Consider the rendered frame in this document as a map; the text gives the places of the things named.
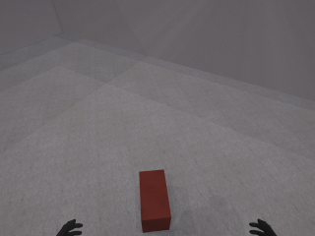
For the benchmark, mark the right robot hand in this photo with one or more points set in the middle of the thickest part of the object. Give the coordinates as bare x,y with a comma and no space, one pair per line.
264,226

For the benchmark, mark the carton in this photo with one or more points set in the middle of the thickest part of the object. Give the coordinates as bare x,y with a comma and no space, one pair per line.
154,202

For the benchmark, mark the left robot hand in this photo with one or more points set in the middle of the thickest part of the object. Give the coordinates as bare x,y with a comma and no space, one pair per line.
70,225

